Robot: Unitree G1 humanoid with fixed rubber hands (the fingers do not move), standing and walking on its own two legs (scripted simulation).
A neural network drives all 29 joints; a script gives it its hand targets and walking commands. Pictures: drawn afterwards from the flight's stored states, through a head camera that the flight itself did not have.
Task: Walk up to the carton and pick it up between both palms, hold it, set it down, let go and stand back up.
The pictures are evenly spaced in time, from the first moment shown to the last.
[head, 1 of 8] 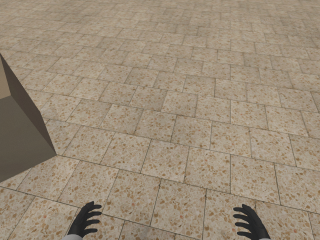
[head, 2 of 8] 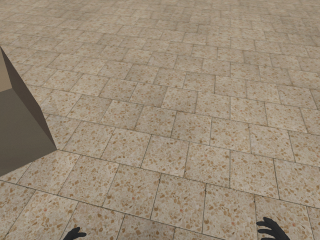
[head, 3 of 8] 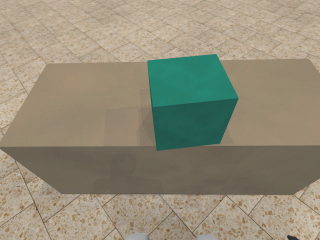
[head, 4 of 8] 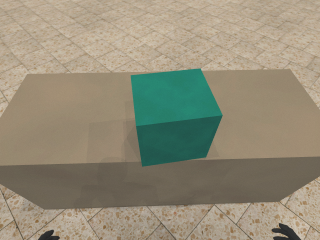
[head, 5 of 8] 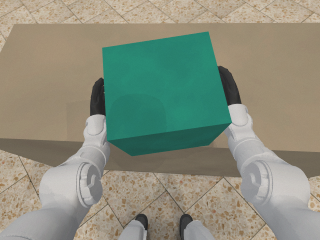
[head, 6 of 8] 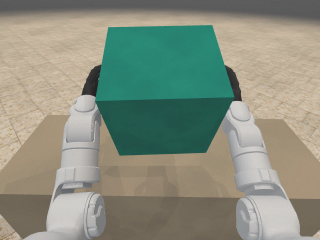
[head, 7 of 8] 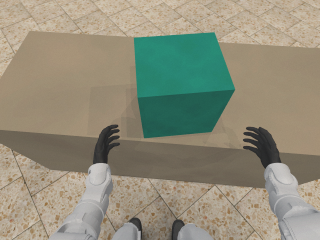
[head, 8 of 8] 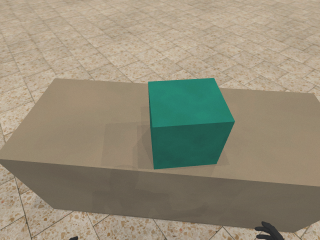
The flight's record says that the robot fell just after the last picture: no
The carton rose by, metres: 0.33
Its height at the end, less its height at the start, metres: +0.00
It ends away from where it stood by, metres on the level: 0.04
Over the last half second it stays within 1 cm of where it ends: yes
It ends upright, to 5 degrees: yes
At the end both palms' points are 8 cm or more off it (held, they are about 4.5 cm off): yes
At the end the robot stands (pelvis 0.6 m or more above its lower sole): yes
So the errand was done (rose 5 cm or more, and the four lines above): yes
